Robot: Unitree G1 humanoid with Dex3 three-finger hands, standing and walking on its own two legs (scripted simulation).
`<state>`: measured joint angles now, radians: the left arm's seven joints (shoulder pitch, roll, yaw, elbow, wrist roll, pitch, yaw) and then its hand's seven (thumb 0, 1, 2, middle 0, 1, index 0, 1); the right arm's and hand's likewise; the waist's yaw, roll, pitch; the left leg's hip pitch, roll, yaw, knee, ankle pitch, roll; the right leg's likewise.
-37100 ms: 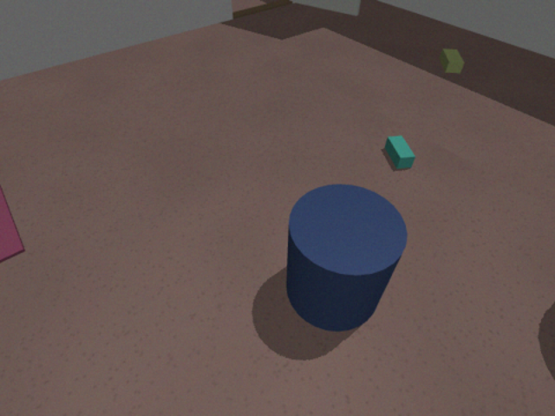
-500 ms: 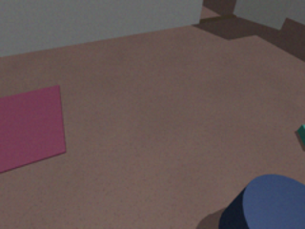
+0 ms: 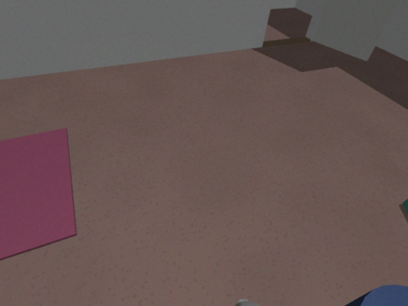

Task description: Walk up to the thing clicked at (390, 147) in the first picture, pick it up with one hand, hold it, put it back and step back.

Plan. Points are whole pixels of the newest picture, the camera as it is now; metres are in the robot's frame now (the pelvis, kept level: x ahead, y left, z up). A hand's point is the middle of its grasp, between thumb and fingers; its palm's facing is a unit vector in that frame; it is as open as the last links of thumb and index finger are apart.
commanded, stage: walk up
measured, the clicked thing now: out of the picture +0.81 -1.32 -0.74
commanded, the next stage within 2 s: none
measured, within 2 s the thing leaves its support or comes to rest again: neither
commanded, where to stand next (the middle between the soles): +1.31 -0.05 m, yaw +1 degrees
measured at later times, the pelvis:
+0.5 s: pelvis +0.30 -0.05 +0.00, yaw -1 degrees
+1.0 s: pelvis +0.57 -0.03 -0.01, yaw -2 degrees
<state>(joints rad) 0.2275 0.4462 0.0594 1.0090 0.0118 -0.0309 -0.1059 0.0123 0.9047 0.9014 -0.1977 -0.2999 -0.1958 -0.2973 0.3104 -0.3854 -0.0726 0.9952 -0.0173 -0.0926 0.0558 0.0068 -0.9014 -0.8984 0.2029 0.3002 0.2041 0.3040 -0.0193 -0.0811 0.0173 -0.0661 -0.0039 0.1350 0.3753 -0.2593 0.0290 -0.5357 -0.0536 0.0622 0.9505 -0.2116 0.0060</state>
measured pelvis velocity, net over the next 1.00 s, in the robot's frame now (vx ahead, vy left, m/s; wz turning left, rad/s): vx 0.57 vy -0.03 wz -0.04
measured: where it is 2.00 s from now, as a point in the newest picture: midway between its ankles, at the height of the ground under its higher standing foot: (214, 183)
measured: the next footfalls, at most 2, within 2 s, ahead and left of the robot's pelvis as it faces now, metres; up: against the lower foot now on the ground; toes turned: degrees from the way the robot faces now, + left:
right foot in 0.24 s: +0.33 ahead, -0.16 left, +0.00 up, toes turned -6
left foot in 0.70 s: +0.60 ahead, +0.10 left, +0.00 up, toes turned +7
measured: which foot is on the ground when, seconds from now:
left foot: down 0.00-0.28, up 0.30-0.68, down 0.70-1.00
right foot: up 0.00-0.22, down 0.24-0.72, up 0.74-1.00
